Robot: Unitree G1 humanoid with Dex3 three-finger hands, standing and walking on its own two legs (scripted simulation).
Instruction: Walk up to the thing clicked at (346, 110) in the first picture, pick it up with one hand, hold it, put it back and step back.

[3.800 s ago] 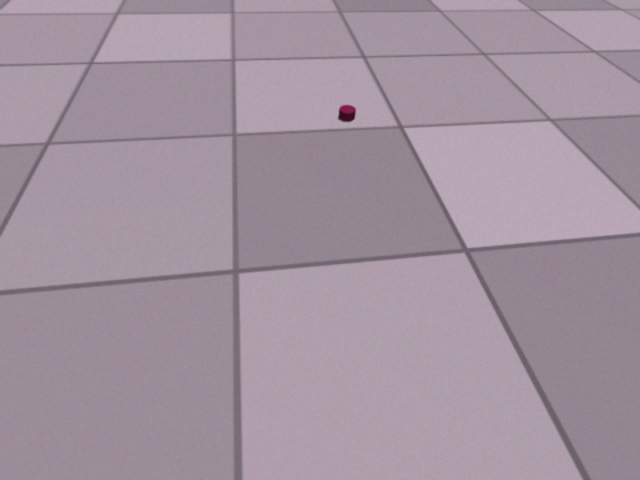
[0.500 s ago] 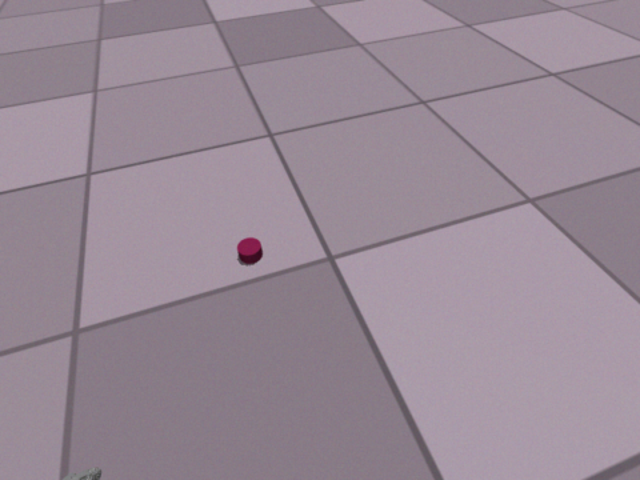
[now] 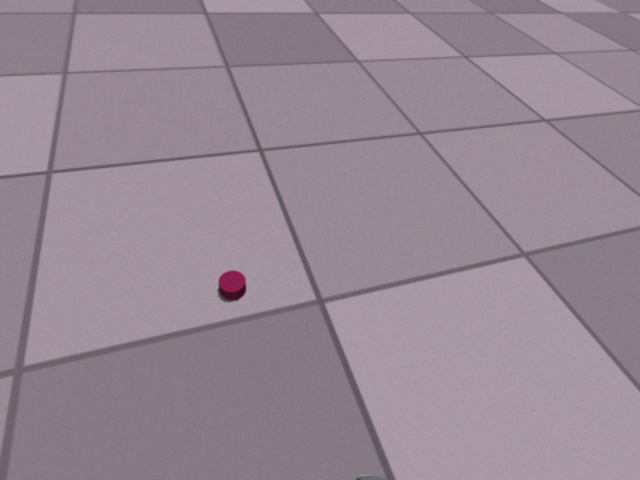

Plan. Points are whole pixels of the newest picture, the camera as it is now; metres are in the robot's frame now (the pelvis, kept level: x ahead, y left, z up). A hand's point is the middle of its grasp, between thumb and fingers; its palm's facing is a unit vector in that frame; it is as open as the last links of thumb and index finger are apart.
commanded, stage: walk up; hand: left
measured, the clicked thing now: (232, 285) +0.92 +0.23 -0.74
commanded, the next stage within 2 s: none
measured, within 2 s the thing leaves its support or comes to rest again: neither
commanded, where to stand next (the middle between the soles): +0.54 +0.00 m, yaw -2 degrees
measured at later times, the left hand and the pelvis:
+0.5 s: hand (135, 404) +0.26 +0.24 -0.12, palm faces -0.02 -0.92 -0.40, open 7.4 cm; pelvis +0.18 -0.03 +0.00, yaw +0 degrees
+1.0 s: hand (136, 318) +0.41 +0.29 -0.14, palm faces -0.09 -0.93 -0.35, open 7.4 cm; pelvis +0.35 +0.02 +0.00, yaw -1 degrees
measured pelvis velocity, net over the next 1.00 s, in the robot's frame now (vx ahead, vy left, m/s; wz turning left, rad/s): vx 0.35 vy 0.02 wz -0.02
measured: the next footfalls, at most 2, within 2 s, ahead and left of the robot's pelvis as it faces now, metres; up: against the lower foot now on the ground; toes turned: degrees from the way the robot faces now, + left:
right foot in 0.26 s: +0.26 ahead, -0.15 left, +0.00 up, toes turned -5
left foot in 0.66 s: +0.38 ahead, +0.13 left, +0.00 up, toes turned +5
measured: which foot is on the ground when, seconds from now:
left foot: down 0.00-0.28, up 0.30-0.64, down 0.66-1.00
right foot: up 0.00-0.24, down 0.26-0.68, up 0.70-1.00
